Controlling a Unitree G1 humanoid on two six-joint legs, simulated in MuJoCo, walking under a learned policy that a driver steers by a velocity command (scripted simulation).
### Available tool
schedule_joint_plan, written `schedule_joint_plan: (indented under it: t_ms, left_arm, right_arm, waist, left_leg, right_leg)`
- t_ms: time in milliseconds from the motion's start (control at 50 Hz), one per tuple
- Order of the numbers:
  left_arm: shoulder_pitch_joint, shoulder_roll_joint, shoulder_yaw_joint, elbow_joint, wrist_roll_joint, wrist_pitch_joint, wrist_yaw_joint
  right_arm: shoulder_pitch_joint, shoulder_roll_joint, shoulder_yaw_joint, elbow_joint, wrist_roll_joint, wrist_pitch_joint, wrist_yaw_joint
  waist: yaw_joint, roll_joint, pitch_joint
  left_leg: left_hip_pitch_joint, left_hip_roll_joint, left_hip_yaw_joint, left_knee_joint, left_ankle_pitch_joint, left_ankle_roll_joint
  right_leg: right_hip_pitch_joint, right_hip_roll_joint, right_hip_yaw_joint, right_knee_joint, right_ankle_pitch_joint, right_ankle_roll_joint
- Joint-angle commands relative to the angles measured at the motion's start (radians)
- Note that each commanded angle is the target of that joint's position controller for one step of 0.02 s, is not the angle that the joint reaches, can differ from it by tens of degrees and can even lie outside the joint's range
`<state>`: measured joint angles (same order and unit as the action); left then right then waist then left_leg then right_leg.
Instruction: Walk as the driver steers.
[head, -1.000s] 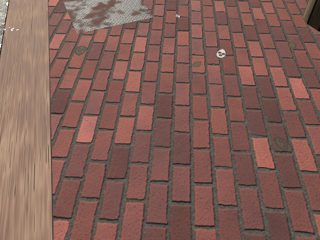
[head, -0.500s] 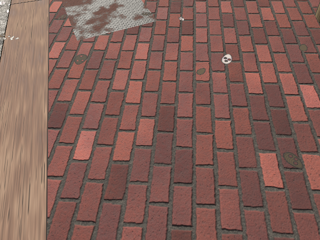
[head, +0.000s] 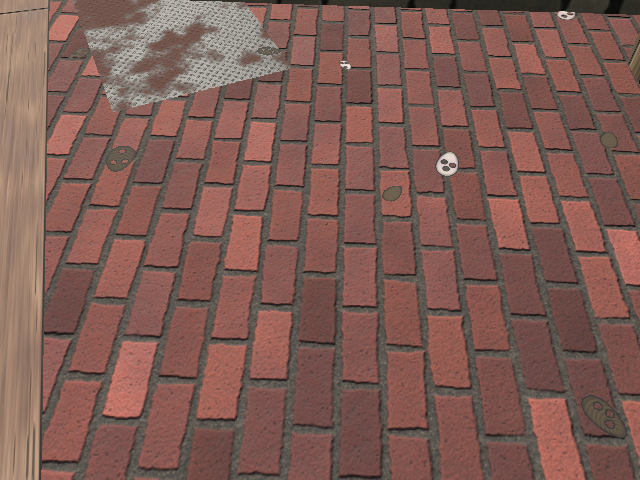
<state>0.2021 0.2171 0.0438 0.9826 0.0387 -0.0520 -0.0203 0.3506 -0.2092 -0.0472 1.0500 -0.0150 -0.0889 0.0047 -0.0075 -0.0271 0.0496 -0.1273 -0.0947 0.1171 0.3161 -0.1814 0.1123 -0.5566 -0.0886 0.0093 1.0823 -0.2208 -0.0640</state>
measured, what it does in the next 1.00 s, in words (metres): walks ahead, turning left: right foot, then left foot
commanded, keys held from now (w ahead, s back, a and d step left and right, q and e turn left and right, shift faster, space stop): w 0.44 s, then w+q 0.56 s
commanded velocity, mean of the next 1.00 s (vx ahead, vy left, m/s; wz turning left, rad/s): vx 0.50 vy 0.00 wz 0.21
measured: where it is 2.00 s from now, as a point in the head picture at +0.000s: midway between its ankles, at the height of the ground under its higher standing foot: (279, 308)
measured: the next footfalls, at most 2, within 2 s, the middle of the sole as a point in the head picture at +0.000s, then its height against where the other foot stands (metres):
right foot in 0.30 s outside the picture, level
left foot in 0.86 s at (296, 417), level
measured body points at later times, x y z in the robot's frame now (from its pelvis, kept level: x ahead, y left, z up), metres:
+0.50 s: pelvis +0.29 -0.05 +0.00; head +0.31 -0.06 +0.45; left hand +0.32 +0.20 -0.14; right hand +0.34 -0.30 -0.15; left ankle +0.25 +0.08 -0.66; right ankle +0.31 -0.11 -0.74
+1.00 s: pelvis +0.56 +0.02 -0.01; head +0.59 +0.03 +0.44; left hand +0.55 +0.28 -0.15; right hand +0.71 -0.22 -0.14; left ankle +0.59 +0.06 -0.74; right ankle +0.50 -0.13 -0.64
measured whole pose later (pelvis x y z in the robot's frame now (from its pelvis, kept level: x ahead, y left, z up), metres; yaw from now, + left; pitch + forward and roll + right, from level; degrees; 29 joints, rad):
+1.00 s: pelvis +0.56 +0.02 -0.01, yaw +16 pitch +0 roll +0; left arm 0.25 0.21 0.05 0.92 0.02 -0.09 0.00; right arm 0.21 -0.25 -0.08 0.93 -0.01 -0.03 0.01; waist 0.00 -0.01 0.06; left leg -0.29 -0.13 0.07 0.48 -0.19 0.14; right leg -0.40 -0.06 -0.02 1.24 -0.33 -0.02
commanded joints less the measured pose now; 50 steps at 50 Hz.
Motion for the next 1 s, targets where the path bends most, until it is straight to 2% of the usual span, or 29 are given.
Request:
schedule_joint_plan:
  t_ms: [20, 120, 180, 220, 260, 280, 300, 320, 340, 360, 380, 400, 440, 480, 540, 580, 640, 740, 800, 820, 840, 860, 880, 900, 920, 940, 960, 980, 1000]
  left_arm:
    - [-0.015, 0.037, 0.004, -0.050, 0.001, 0.012, -0.009]
    - [-0.202, 0.016, -0.012, -0.115, -0.016, 0.006, -0.014]
    - [-0.271, 0.026, -0.012, -0.144, -0.017, 0.001, -0.011]
    - [-0.281, 0.038, -0.008, -0.158, -0.017, -0.006, -0.009]
    - [-0.201, 0.058, 0.003, -0.142, -0.016, -0.016, -0.001]
    - [-0.087, 0.077, 0.014, -0.106, -0.015, -0.022, 0.007]
    - [0.086, 0.103, 0.030, -0.050, -0.005, -0.032, 0.017]
    - [0.269, 0.187, 0.054, -0.016, 0.022, -0.038, 0.030]
    - [0.295, 0.261, 0.075, -0.008, 0.023, -0.029, 0.025]
    - [0.211, 0.202, 0.066, -0.020, -0.014, -0.017, 0.016]
    - [0.103, 0.147, 0.049, -0.036, -0.024, -0.020, 0.013]
    - [0.057, 0.094, 0.036, -0.037, -0.019, -0.028, 0.010]
    - [0.055, 0.038, 0.017, -0.011, -0.023, -0.041, 0.018]
    - [0.105, 0.050, 0.017, 0.012, -0.023, -0.059, 0.022]
    - [0.152, 0.085, 0.022, 0.026, -0.022, -0.071, 0.025]
    - [0.178, 0.078, 0.018, 0.028, -0.020, -0.071, 0.026]
    - [0.201, 0.074, 0.011, 0.028, -0.022, -0.072, 0.030]
    - [0.287, 0.090, 0.012, 0.056, -0.018, -0.064, 0.049]
    - [0.266, 0.123, 0.019, 0.053, -0.014, -0.052, 0.062]
    - [0.253, 0.137, 0.024, 0.048, -0.010, -0.045, 0.065]
    - [0.243, 0.151, 0.029, 0.039, -0.009, -0.035, 0.063]
    - [0.222, 0.159, 0.031, 0.021, -0.015, -0.030, 0.059]
    - [0.219, 0.112, 0.020, -0.031, -0.033, -0.034, 0.047]
    - [0.197, 0.086, 0.022, -0.093, -0.037, -0.044, 0.028]
    - [0.087, 0.123, 0.026, -0.118, -0.023, -0.054, 0.022]
    - [0.057, 0.113, 0.022, -0.134, -0.031, -0.067, 0.018]
    - [0.071, 0.107, 0.023, -0.123, -0.029, -0.068, 0.021]
    - [0.076, 0.103, 0.024, -0.128, -0.010, -0.052, 0.023]
    - [0.100, 0.089, 0.020, -0.125, 0.006, -0.030, 0.020]
  right_arm:
    - [0.039, -0.095, -0.008, -0.034, 0.004, -0.020, -0.003]
    - [0.133, -0.091, 0.000, -0.012, 0.006, -0.019, -0.007]
    - [0.181, -0.094, 0.001, 0.007, -0.003, -0.014, -0.015]
    - [0.182, -0.103, -0.001, 0.014, -0.010, -0.009, -0.021]
    - [0.149, -0.121, -0.006, 0.012, -0.014, -0.007, -0.027]
    - [0.137, -0.130, -0.008, 0.012, -0.015, -0.004, -0.026]
    - [0.116, -0.129, -0.007, 0.006, -0.008, -0.001, -0.024]
    - [0.110, -0.096, 0.004, -0.031, 0.004, -0.004, -0.020]
    - [0.241, -0.001, 0.017, -0.038, 0.043, -0.002, -0.007]
    - [0.145, -0.109, -0.011, -0.036, 0.016, 0.003, -0.014]
    - [0.055, -0.103, -0.014, -0.069, 0.012, -0.004, -0.010]
    - [0.019, -0.086, -0.013, -0.075, 0.009, -0.007, -0.008]
    - [0.037, -0.052, -0.011, -0.068, -0.018, 0.018, 0.003]
    - [0.047, -0.028, -0.011, -0.064, -0.019, 0.041, 0.014]
    - [-0.059, -0.036, -0.013, -0.104, -0.018, 0.061, 0.023]
    - [-0.143, -0.043, -0.012, -0.136, -0.012, 0.062, 0.027]
    - [-0.244, -0.028, -0.001, -0.173, -0.007, 0.055, 0.032]
    - [-0.374, -0.026, 0.010, -0.234, -0.012, 0.049, 0.038]
    - [-0.313, -0.048, -0.003, -0.231, -0.017, 0.048, 0.033]
    - [-0.245, -0.063, -0.012, -0.213, -0.018, 0.047, 0.029]
    - [-0.144, -0.086, -0.025, -0.184, -0.020, 0.044, 0.027]
    - [0.000, -0.125, -0.046, -0.143, -0.031, 0.037, 0.022]
    - [0.110, -0.232, -0.081, -0.135, -0.042, 0.039, 0.007]
    - [0.059, -0.282, -0.092, -0.152, -0.019, 0.052, 0.010]
    - [0.027, -0.261, -0.087, -0.149, 0.002, 0.062, 0.006]
    - [-0.027, -0.211, -0.075, -0.153, 0.005, 0.061, 0.001]
    - [-0.071, -0.163, -0.062, -0.157, 0.004, 0.057, 0.000]
    - [-0.095, -0.139, -0.054, -0.160, 0.011, 0.050, -0.006]
    - [-0.104, -0.130, -0.048, -0.164, 0.015, 0.040, -0.008]
  waist:
    - [0.021, 0.057, 0.052]
    - [-0.035, 0.079, 0.054]
    - [-0.057, 0.088, 0.059]
    - [-0.047, 0.093, 0.060]
    - [0.002, 0.109, 0.019]
    - [0.049, 0.111, -0.038]
    - [0.125, 0.088, -0.126]
    - [0.180, 0.002, -0.255]
    - [0.111, -0.226, -0.369]
    - [0.104, -0.036, -0.285]
    - [0.069, -0.023, -0.137]
    - [0.042, 0.016, -0.071]
    - [-0.013, -0.007, -0.034]
    - [-0.028, -0.012, -0.031]
    - [-0.022, -0.021, 0.018]
    - [-0.006, -0.022, 0.040]
    - [0.015, -0.025, 0.053]
    - [0.054, -0.029, 0.068]
    - [0.009, -0.061, 0.016]
    - [-0.022, -0.074, -0.025]
    - [-0.062, -0.077, -0.083]
    - [-0.133, -0.046, -0.155]
    - [-0.162, 0.095, -0.265]
    - [-0.095, 0.242, -0.323]
    - [-0.098, 0.086, -0.216]
    - [-0.069, 0.042, -0.113]
    - [-0.020, -0.021, -0.044]
    - [0.013, -0.022, -0.021]
    - [0.033, 0.001, -0.033]
  left_leg:
    - [-0.032, 0.276, -0.219, -0.219, 0.183, 0.108]
    - [0.061, 0.248, -0.149, -0.197, 0.361, 0.069]
    - [0.178, 0.279, -0.149, -0.162, 0.447, 0.076]
    - [0.244, 0.305, -0.148, -0.117, 0.544, 0.078]
    - [0.265, 0.311, -0.127, -0.002, 0.792, 0.059]
    - [0.262, 0.302, -0.117, 0.126, 0.885, 0.047]
    - [0.176, 0.268, -0.085, 0.320, 0.818, 0.027]
    - [-0.041, 0.220, -0.053, 0.618, 0.469, 0.009]
    - [-0.406, 0.019, -0.040, 0.984, -0.337, -0.032]
    - [-0.496, 0.069, -0.177, 1.040, -0.300, -0.011]
    - [-0.522, 0.113, -0.177, 1.000, -0.199, -0.008]
    - [-0.488, 0.144, -0.172, 0.947, -0.139, -0.011]
    - [-0.396, 0.177, -0.166, 0.860, -0.104, -0.031]
    - [-0.380, 0.171, -0.159, 0.831, -0.093, -0.046]
    - [-0.477, 0.187, -0.154, 0.763, 0.007, -0.061]
    - [-0.529, 0.188, -0.148, 0.683, 0.085, -0.067]
    - [-0.516, 0.175, -0.102, 0.511, 0.185, -0.067]
    - [-0.510, 0.143, -0.008, 0.331, 0.164, -0.022]
    - [-0.402, 0.072, 0.044, 0.296, 0.030, 0.035]
    - [-0.329, 0.037, 0.058, 0.290, -0.023, 0.060]
    - [-0.218, 0.007, 0.059, 0.257, -0.047, 0.087]
    - [-0.007, 0.017, 0.001, 0.177, -0.022, 0.127]
    - [0.267, 0.261, -0.339, 0.147, -0.099, 0.225]
    - [0.431, 0.455, -0.860, -0.008, -0.022, 0.356]
    - [0.366, 0.418, -0.735, -0.033, -0.026, 0.317]
    - [0.236, 0.397, -0.618, -0.056, 0.024, 0.277]
    - [0.113, 0.347, -0.532, -0.079, 0.124, 0.229]
    - [0.030, 0.298, -0.462, -0.089, 0.208, 0.201]
    - [-0.013, 0.265, -0.413, -0.095, 0.256, 0.188]
  right_leg:
    - [-0.086, -0.034, -0.023, -0.103, 0.107, 0.030]
    - [-0.060, 0.010, -0.085, -0.385, 0.245, 0.038]
    - [-0.073, 0.032, -0.097, -0.464, 0.227, 0.017]
    - [-0.060, 0.047, -0.097, -0.503, 0.164, -0.008]
    - [0.072, 0.096, -0.114, -0.543, 0.075, -0.044]
    - [0.199, 0.128, -0.123, -0.576, 0.054, -0.066]
    - [0.421, 0.121, -0.111, -0.634, 0.107, -0.096]
    - [0.693, -0.097, 0.125, -0.633, 0.038, -0.151]
    - [0.935, -0.363, 0.627, -0.743, 0.003, -0.310]
    - [0.845, -0.299, 0.620, -0.794, -0.071, -0.271]
    - [0.693, -0.265, 0.453, -0.821, -0.031, -0.235]
    - [0.577, -0.221, 0.354, -0.857, 0.081, -0.205]
    - [0.445, -0.145, 0.210, -0.894, 0.189, -0.151]
    - [0.417, -0.135, 0.141, -0.916, 0.253, -0.141]
    - [0.410, -0.123, 0.052, -0.965, 0.248, -0.121]
    - [0.426, -0.110, 0.002, -0.980, 0.273, -0.103]
    - [0.455, -0.092, -0.079, -0.979, 0.355, -0.077]
    - [0.621, -0.136, -0.155, -0.919, 0.540, -0.066]
    - [0.702, -0.158, -0.203, -0.751, 0.927, -0.056]
    - [0.712, -0.163, -0.218, -0.637, 1.036, -0.055]
    - [0.692, -0.164, -0.225, -0.476, 1.040, -0.053]
    - [0.569, -0.147, -0.240, -0.246, 0.886, -0.032]
    - [0.272, -0.074, -0.258, 0.115, 0.442, 0.007]
    - [-0.072, 0.152, -0.109, 0.397, -0.312, 0.045]
    - [-0.190, 0.069, 0.030, 0.391, -0.220, 0.029]
    - [-0.189, 0.028, 0.027, 0.314, -0.131, 0.028]
    - [-0.133, -0.004, 0.024, 0.215, -0.094, 0.033]
    - [-0.075, -0.021, 0.026, 0.152, -0.089, 0.050]
    - [-0.021, -0.029, 0.026, 0.109, -0.084, 0.065]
